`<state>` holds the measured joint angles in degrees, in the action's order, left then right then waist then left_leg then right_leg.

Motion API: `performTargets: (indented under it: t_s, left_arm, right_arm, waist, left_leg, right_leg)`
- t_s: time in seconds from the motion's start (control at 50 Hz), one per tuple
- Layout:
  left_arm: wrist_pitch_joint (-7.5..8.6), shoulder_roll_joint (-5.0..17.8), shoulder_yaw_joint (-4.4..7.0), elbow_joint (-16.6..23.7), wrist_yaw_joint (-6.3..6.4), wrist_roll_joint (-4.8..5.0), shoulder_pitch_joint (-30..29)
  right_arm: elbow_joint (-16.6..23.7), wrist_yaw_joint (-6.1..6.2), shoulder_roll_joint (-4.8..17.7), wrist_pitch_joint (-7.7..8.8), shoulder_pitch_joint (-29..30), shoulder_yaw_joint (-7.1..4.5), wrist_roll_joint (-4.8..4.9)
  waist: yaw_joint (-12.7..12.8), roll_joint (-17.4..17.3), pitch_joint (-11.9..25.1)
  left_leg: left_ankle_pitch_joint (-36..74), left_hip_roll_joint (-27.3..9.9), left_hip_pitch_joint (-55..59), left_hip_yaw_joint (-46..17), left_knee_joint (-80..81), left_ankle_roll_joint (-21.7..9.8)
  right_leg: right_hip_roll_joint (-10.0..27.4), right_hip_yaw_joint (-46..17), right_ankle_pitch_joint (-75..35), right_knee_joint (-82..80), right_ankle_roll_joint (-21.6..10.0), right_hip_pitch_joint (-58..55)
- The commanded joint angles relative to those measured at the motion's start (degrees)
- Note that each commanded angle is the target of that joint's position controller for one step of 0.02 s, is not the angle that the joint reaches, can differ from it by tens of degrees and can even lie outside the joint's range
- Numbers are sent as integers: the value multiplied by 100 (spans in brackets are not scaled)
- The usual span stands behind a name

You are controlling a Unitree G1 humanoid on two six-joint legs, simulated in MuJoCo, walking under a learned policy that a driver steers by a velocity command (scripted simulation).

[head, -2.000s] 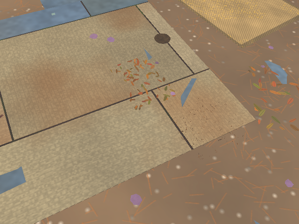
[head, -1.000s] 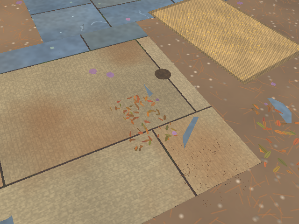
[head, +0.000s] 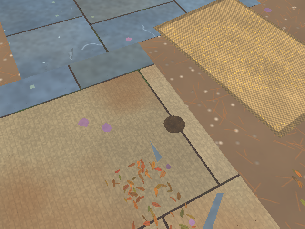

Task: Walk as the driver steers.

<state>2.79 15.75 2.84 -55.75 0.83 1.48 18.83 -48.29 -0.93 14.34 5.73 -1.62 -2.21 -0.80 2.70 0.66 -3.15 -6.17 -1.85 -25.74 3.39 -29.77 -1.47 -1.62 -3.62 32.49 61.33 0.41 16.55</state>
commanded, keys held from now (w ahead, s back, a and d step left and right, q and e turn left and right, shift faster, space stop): e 0.28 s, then w+e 0.72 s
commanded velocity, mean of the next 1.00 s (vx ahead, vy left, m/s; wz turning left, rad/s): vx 0.30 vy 0.00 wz -0.54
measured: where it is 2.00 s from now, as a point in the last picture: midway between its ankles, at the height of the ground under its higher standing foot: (269, 173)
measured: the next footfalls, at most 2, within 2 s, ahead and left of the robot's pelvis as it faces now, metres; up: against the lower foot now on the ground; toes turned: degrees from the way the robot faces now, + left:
right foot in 0.40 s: +0.13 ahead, -0.14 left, +0.00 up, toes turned -18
left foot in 0.86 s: +0.48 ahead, -0.03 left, +0.00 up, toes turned -32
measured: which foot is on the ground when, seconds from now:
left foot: down 0.00-0.40, up 0.42-0.84, down 0.86-1.00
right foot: up 0.00-0.38, down 0.40-0.88, up 0.90-1.00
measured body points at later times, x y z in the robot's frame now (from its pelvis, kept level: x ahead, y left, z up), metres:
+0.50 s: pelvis +0.12 -0.05 +0.01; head +0.14 -0.08 +0.45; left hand +0.29 +0.21 -0.09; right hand +0.19 -0.35 -0.12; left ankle +0.11 +0.10 -0.66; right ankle +0.09 -0.12 -0.73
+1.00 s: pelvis +0.35 -0.09 +0.01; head +0.38 -0.10 +0.46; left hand +0.58 +0.11 -0.11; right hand +0.33 -0.40 -0.10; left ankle +0.45 -0.01 -0.73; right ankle +0.20 -0.15 -0.64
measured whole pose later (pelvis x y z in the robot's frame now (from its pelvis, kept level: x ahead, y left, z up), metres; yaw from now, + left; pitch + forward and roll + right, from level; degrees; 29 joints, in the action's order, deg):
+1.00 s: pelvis +0.35 -0.09 +0.01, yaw -34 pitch +2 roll +2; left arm 1.9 17.0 4.8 -42.7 1.3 1.8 18.8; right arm -48.7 -1.3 15.5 6.2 -7.0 -4.1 -0.3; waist 0.7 2.3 -1.0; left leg -10.3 1.2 -17.8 3.1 -26.0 -0.9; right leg 0.7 -5.1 23.4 67.1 -1.7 23.8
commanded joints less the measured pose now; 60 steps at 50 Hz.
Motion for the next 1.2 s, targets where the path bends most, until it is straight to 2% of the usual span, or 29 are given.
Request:
performTargets:
  t_s: [0.02, 0.06, 0.1, 0.22, 0.28, 0.34, 0.38, 0.4, 0.42, 0.44, 0.46, 0.48, 0.52, 0.6, 0.68, 0.76, 0.82, 0.84, 0.86, 0.88, 0.9, 0.92, 0.94, 0.96, 0.98, 1.0, 1.04, 1.12, 1.2]
  left_arm:
    - [-77, 643, 229, 376, 118, 30, 85]
    - [-315, 377, 241, 434, 139, 14, 274]
    - [-431, 293, 258, 640, 156, -12, 160]
    - [-483, 365, 287, 1142, 1, -73, -594]
    - [-538, 464, 334, 1379, -99, -74, -909]
    - [-594, 485, 369, 1511, -176, -30, -1010]
    - [-556, 559, 439, 1351, -166, -40, -625]
    - [-517, 825, 569, 1146, -103, 5, -35]
    - [-462, 1620, 774, 1090, -1, 27, 446]
    - [-245, 1592, 691, 1219, -85, -61, 570]
    - [-71, 1243, 582, 1273, -123, -102, 432]
    - [38, 1046, 523, 1331, -111, -60, 175]
    - [57, 822, 436, 1417, -41, 32, -166]
    - [79, 946, 450, 1441, 97, -41, 16]
    - [68, 1028, 490, 1400, 120, -30, 223]
    - [41, 1003, 497, 1316, 94, 4, 390]
    - [-20, 989, 492, 1359, 109, -3, 269]
    - [-37, 888, 453, 1405, 111, -15, 184]
    - [-34, 669, 371, 1490, 92, -63, 85]
    - [-28, 344, 263, 1668, 93, -136, 133]
    - [52, 122, 180, 1864, 88, 43, 790]
    - [52, 737, 304, 1673, 95, 145, 703]
    - [37, 951, 354, 1728, 77, 109, 210]
    - [26, 884, 354, 1745, 84, 51, 6]
    - [12, 809, 363, 1789, 62, 6, -142]
    - [-24, 701, 357, 1817, 23, 27, -120]
    - [-94, 478, 301, 1920, -14, 49, -203]
    - [-113, 387, 231, 2157, -63, -2, -583]
    - [-44, 258, 140, 2361, -236, -4, -1293]
  right_arm:
    - [75, 97, 683, -60, -616, -165, 14]
    - [55, 92, 637, -61, -323, -165, -112]
    - [39, 141, 760, -72, -164, -207, -126]
    - [-13, 341, 1019, -283, -77, -299, -18]
    - [-55, 333, 1145, -417, -201, -350, 71]
    - [-59, 268, 1289, -479, -264, -427, 197]
    - [-95, 230, 1117, -495, -309, -411, 260]
    - [-121, 196, 826, -497, -379, -340, 178]
    - [224, 138, 437, -432, -5, -236, 18]
    - [425, 99, 571, -279, 438, -260, 44]
    - [467, 23, 828, -149, 592, -323, 206]
    - [400, -19, 912, -50, 482, -348, 255]
    - [250, 6, 1009, 47, 382, -407, 83]
    - [256, -16, 684, 38, 607, -336, 82]
    - [404, -60, 522, 30, 1013, -230, 133]
    - [562, -105, 685, 100, 1134, -232, 174]
    - [490, -115, 934, 194, 663, -323, 187]
    - [355, -95, 1044, 224, 173, -396, 166]
    - [211, -59, 1258, 251, -560, -495, 107]
    - [127, -3, 1613, 230, -1535, -582, 12]
    - [-24, -59, 1840, 164, -1778, -622, -11]
    - [80, -68, 1226, 150, -1443, -467, 92]
    - [173, -36, 915, 105, -1140, -389, 124]
    - [198, -23, 822, 69, -864, -351, 71]
    - [178, -6, 691, 50, -744, -315, 31]
    - [152, 17, 662, 59, -691, -296, -5]
    - [82, 35, 722, 111, -736, -321, 36]
    - [17, 66, 990, 125, -828, -390, 54]
    - [25, 95, 1132, 37, -1010, -401, 93]
  waist:
    - [-335, -546, 1086]
    - [-66, -752, 838]
    - [18, -758, 678]
    - [-161, -626, 726]
    - [-257, -613, 640]
    - [-231, -621, 602]
    - [-50, -445, 583]
    - [112, 75, 688]
    - [119, 1719, 658]
    - [303, 1511, 695]
    - [264, 996, 594]
    - [65, 818, 492]
    - [-127, 468, 436]
    - [-130, 282, 405]
    - [58, 537, 165]
    - [117, 598, 69]
    - [-135, 844, 185]
    - [-386, 849, 395]
    - [-730, 710, 920]
    - [-1005, -161, 1839]
    - [-589, -2215, 2250]
    - [-637, -1443, 1570]
    - [-689, -987, 923]
    - [-557, -612, 630]
    - [-481, -590, 400]
    - [-380, -672, 347]
    - [-351, -686, 257]
    - [-380, -446, 152]
    - [-643, -357, -17]
  left_leg:
    - [3052, -1689, 2266, -1274, 900, -1063]
    - [2568, -1513, 1245, -728, 1343, -1102]
    - [2313, -1556, 1004, -412, 1600, -1236]
    - [1352, -1616, 1367, 197, 1763, -1173]
    - [1162, -1770, 1767, 226, 1514, -1079]
    - [-362, -1935, 1901, 117, 1405, -870]
    - [-1549, -1665, 1530, 328, 867, -556]
    - [-1807, -1306, 1000, 674, -188, -288]
    - [-2632, -363, -914, 1256, -2453, 243]
    - [-3332, 260, -2298, -31, -3567, 304]
    - [-2883, -11, -2661, -521, -3818, 166]
    - [-2264, -184, -2607, -614, -3629, 45]
    - [-1368, -354, -2159, -641, -2909, 70]
    - [-256, -82, -1510, -519, -1582, 306]
    - [495, 110, -962, -523, -398, 397]
    - [561, 155, -497, -603, 98, 344]
    - [165, 211, 187, -552, 296, 187]
    - [156, 282, 854, -455, 492, 68]
    - [132, -48, 2014, -707, 447, -164]
    - [-649, -1188, 3744, -2063, 443, -603]
    - [-1947, -2190, 4760, -4699, 1292, -1294]
    - [-2803, -2086, 4291, -4527, 1496, -1157]
    - [-2413, -1879, 3535, -3482, 1507, -927]
    - [-1732, -1651, 2860, -2817, 1591, -823]
    - [-1186, -1493, 2399, -2357, 1713, -808]
    - [-887, -1376, 2102, -1954, 1850, -781]
    - [-433, -1362, 1910, -1457, 2085, -886]
    - [480, -1388, 2045, -634, 2260, -983]
    - [895, -1197, 2174, 213, 2207, -778]
  right_leg:
    - [589, -94, -380, 846, 140, 1762]
    - [648, 89, -747, 677, 198, 1072]
    - [687, 159, -1019, 267, 244, 1142]
    - [756, 397, -2048, -1273, 159, 931]
    - [668, 558, -1745, -1731, 53, 938]
    - [612, 716, -1406, -2293, -208, 674]
    - [314, 966, -1584, -3048, -490, -169]
    - [377, 565, -1549, -3468, -767, -988]
    - [1689, -1817, -1572, -4041, -1606, -2017]
    - [2201, -3662, -807, -4724, -2289, -2346]
    - [2172, -3297, -970, -4829, -2153, -2435]
    - [1997, -2780, -1286, -4753, -1898, -2280]
    - [1692, -2054, -2135, -4779, -1552, -1940]
    - [1294, -1374, -3044, -4922, -1403, -1570]
    - [1123, -1186, -2616, -4960, -1271, -1062]
    - [1208, -1448, -2528, -4723, -1153, -966]
    - [1260, -1725, -2878, -4284, -1023, -1063]
    - [1064, -1663, -3334, -3853, -911, -982]
    - [704, -1420, -3520, -2868, -711, -586]
    - [188, -862, -2468, -1041, -399, 586]
    - [-291, -586, 320, 535, -183, 2267]
    - [146, -781, -11, 1267, -168, 2810]
    - [381, -572, -522, 1300, -199, 2885]
    - [603, -451, -945, 1145, -216, 2632]
    - [761, -454, -1200, 916, -229, 2485]
    - [896, -427, -1353, 779, -243, 2251]
    - [995, -305, -1483, 537, -201, 2264]
    - [1031, -197, -2309, -366, -66, 2577]
    - [872, 288, -3266, -1694, -125, 2234]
